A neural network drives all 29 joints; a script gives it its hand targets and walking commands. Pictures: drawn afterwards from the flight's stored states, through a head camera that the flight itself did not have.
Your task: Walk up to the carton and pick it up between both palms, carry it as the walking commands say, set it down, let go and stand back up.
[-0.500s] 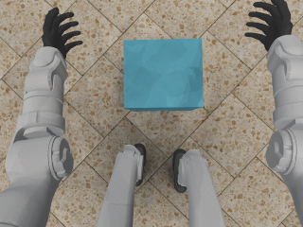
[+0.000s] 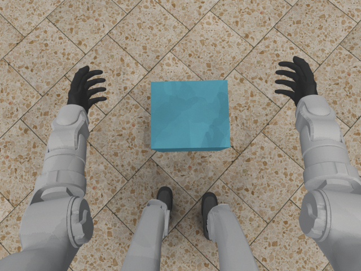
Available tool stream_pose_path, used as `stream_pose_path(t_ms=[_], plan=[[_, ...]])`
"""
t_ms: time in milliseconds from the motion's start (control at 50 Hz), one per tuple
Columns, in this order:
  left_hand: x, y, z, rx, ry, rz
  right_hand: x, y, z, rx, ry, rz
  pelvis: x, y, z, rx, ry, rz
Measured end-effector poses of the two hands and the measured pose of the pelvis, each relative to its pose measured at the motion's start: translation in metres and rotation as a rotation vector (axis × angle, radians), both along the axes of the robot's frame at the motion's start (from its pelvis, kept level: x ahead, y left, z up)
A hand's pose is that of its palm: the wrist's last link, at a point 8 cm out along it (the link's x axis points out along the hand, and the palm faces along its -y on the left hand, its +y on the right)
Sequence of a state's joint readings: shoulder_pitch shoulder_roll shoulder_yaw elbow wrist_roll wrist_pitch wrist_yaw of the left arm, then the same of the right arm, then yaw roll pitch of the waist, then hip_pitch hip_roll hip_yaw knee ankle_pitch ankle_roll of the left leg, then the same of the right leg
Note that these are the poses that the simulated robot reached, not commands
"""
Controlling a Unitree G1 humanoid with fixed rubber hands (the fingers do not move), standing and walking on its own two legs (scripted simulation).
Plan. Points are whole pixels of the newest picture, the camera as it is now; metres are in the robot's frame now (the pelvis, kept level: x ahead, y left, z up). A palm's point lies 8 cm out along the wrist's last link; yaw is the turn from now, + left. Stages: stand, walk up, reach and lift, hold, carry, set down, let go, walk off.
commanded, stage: let go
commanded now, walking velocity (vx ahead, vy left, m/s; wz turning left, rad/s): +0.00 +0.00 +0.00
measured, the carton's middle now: (189, 120) +0.50 +0.02 -0.56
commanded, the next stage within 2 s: stand in 1.10 s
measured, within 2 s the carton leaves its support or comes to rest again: neither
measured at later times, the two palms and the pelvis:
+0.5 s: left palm (39, 192) +0.27 +0.25 +0.01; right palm (339, 186) +0.30 -0.22 +0.00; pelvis +0.07 +0.01 +0.08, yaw +1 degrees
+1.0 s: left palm (37, 218) +0.23 +0.23 +0.03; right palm out of the picture +0.23 -0.23 +0.03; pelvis +0.07 +0.00 +0.09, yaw +0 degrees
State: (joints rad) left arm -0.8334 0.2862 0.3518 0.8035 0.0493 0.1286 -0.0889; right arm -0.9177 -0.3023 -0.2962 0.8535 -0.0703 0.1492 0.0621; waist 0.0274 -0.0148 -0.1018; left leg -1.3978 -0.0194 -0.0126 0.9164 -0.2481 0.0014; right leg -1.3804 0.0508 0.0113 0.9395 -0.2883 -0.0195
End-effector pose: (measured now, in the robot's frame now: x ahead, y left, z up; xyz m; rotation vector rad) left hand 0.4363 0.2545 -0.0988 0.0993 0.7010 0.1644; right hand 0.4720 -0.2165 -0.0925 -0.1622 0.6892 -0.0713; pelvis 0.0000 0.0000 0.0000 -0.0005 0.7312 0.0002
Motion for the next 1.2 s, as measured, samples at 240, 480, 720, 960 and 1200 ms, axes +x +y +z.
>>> stream_pose_path(t_ms=[240,480,720,960,1200], plan=[[-0.080,0.012,0.058,0.030,0.063,-0.082,-0.086,-0.007,0.053,-0.039,0.031,-0.001,0.035,0.007,0.042,-0.001,-0.211,0.002],[-0.163,-0.004,0.103,0.012,0.072,-0.070,-0.167,0.003,0.094,-0.016,0.056,0.009,0.069,0.009,0.078,0.000,-0.492,0.011],[-0.209,-0.017,0.122,0.007,0.083,-0.076,-0.229,-0.013,0.117,-0.020,0.074,0.002,0.077,0.004,0.091,0.008,-0.725,0.008],[-0.199,-0.021,0.129,0.025,0.076,-0.110,-0.238,-0.016,0.122,-0.010,0.083,-0.007,0.070,0.000,0.090,0.010,-0.839,0.001],[-0.221,0.003,0.116,0.121,0.136,-0.053,-0.249,-0.030,0.110,-0.121,0.131,-0.005,0.067,0.002,0.088,0.005,-0.791,0.012]])
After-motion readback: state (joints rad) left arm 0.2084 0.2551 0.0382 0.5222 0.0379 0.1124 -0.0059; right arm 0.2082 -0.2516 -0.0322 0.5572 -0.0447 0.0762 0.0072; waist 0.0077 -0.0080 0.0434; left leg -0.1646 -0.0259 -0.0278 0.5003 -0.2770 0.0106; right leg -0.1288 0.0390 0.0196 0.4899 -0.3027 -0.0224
